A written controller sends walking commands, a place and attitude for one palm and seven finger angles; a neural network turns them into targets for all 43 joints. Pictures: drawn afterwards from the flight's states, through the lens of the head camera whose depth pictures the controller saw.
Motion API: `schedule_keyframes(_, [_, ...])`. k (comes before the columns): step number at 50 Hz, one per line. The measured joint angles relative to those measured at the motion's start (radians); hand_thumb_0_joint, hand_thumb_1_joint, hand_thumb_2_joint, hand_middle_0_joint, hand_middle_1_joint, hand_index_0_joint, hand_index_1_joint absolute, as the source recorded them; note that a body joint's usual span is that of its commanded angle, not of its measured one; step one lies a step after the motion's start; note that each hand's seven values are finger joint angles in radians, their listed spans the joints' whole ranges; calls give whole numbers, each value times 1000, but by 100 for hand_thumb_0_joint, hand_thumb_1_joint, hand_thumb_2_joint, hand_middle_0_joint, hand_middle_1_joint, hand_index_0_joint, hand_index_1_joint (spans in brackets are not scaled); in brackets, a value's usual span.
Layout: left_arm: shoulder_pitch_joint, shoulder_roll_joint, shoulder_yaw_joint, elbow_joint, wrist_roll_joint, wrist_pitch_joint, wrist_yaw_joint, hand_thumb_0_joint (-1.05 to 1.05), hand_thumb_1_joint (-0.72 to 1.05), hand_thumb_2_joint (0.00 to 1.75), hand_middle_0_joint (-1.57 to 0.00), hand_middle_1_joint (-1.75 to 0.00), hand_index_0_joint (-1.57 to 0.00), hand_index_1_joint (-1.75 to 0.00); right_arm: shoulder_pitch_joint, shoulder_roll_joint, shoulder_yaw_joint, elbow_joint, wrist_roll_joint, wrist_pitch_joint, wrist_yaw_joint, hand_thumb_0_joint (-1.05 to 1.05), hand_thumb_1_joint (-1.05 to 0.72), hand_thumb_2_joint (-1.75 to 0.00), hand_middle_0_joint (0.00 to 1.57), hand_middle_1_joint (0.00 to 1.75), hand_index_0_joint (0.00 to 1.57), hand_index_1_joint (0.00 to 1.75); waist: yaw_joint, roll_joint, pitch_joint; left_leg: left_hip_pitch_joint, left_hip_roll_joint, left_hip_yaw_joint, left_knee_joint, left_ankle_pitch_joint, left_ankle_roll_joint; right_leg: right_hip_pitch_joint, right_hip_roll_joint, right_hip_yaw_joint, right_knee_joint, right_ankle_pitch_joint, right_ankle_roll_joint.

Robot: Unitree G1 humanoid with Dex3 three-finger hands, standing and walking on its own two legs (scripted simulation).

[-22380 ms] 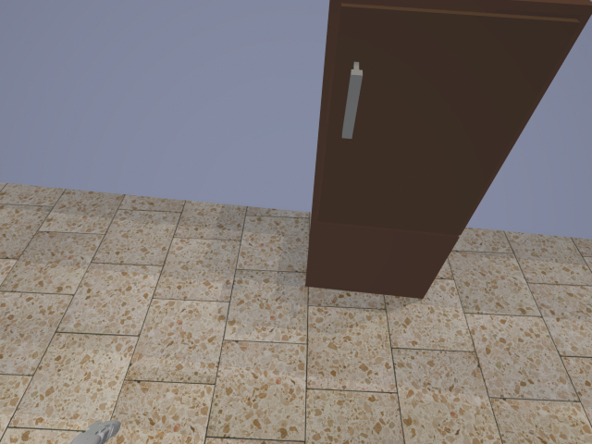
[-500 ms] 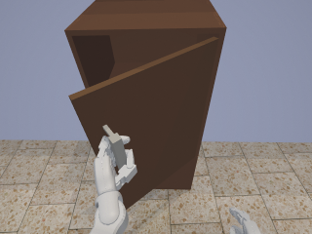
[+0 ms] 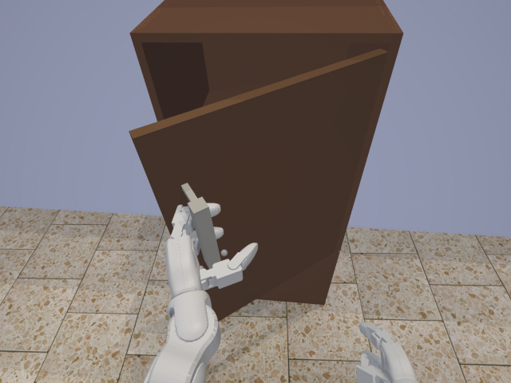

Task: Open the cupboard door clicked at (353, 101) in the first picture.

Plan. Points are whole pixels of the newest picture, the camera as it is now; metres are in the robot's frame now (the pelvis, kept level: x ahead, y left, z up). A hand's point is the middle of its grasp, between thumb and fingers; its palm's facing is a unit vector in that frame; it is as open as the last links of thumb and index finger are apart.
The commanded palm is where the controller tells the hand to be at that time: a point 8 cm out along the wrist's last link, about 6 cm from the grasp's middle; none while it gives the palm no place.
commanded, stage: open thumb and fingers to let go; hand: left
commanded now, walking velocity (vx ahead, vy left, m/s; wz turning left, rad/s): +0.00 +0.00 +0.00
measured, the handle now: (200, 227) +0.32 +0.11 +0.10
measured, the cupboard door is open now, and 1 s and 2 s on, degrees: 37 42 40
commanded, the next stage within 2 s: slide the hand sideways off the handle in 0.44 s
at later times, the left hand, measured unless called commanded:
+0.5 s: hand (225, 258) +0.27 +0.07 +0.10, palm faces +0.30 -0.95 -0.02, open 15.2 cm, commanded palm +0.22 +0.09 +0.10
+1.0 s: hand (225, 287) +0.23 +0.06 +0.10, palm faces -0.13 -0.99 +0.01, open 16.3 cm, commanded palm +0.20 +0.12 +0.10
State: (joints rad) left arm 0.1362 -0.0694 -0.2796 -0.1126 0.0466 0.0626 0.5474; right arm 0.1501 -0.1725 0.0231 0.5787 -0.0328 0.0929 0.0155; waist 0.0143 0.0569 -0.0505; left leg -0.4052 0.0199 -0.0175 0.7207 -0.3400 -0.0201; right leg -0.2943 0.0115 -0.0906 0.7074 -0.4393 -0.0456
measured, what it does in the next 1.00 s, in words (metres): stands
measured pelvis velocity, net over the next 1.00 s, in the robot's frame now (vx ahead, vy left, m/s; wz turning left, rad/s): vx -0.02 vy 0.02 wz -0.03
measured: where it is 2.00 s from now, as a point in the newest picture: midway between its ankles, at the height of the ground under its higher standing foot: outside the picture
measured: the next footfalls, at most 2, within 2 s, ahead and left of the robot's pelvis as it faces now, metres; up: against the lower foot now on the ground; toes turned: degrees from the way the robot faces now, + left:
none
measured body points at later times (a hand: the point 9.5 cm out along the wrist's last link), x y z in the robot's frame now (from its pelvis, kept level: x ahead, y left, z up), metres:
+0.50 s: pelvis -0.01 +0.01 +0.00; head -0.03 -0.01 +0.45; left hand +0.25 +0.11 +0.10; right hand +0.17 -0.21 -0.09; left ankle +0.02 +0.13 -0.72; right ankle -0.04 -0.08 -0.72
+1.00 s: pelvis -0.02 +0.02 +0.00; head -0.04 +0.01 +0.45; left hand +0.23 +0.11 +0.10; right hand +0.15 -0.19 -0.08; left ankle +0.02 +0.13 -0.72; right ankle -0.04 -0.08 -0.72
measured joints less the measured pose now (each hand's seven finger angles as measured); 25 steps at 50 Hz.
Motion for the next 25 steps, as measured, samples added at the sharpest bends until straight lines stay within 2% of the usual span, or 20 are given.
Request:
schedule_keyframes(5, [6,0,3,-1,-1,-2,6,0,-18,44,-32,-123,-32,-123,29,-7,-9,16,0,-2,-4,1,-91,-90,20,30,20,30,-7,-3,-3,-2,2,7,0,2,1,-6,1,7,2,4,1])
schedule_keyframes(10, [9,-1,5,7,2,-11,17,0,-37,36,-30,-114,-29,-114,40,-14,-15,24,-1,-14,-8,1,-91,-90,20,30,20,30,-15,-3,-2,-1,6,7,5,3,1,-3,5,8,3,7,1])
schedule_keyframes(21, [-36,-6,-3,54,4,-25,27,-1,-49,31,-23,-72,-23,-73,13,-9,-17,29,-6,-40,-8,1,-91,-90,20,30,20,30,-14,-4,1,-2,7,4,6,12,4,-2,6,5,-1,18,2])
schedule_keyframes(25, [-30,-2,-13,54,2,-28,15,-1,-50,30,-28,-62,-27,-67,4,-5,-14,23,-5,-40,-2,1,-91,-90,20,30,20,30,-8,-2,1,0,5,3,5,14,5,2,5,4,-4,21,4])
